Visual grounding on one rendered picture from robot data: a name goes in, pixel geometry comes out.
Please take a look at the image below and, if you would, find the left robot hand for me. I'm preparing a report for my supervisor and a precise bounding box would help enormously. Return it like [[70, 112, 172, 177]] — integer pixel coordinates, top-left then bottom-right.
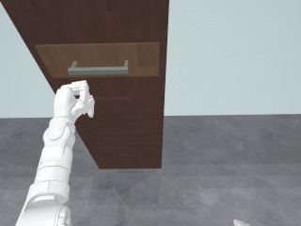
[[54, 80, 95, 124]]

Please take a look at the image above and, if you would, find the handle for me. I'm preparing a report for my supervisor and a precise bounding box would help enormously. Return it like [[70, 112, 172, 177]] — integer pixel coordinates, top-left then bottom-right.
[[93, 96, 133, 104], [68, 60, 129, 75]]

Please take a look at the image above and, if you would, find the left robot forearm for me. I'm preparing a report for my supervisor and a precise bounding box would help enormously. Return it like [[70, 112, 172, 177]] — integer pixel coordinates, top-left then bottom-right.
[[15, 117, 76, 226]]

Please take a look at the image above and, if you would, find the drawer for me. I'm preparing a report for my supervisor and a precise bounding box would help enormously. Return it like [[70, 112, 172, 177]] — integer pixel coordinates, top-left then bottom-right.
[[35, 42, 159, 78]]

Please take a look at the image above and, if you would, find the cabinet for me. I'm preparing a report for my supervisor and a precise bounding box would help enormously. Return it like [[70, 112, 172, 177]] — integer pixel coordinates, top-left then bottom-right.
[[0, 0, 169, 170]]

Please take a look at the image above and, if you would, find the left robot upper arm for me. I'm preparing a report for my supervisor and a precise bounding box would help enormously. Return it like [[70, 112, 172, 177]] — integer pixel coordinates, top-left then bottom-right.
[[17, 204, 71, 226]]

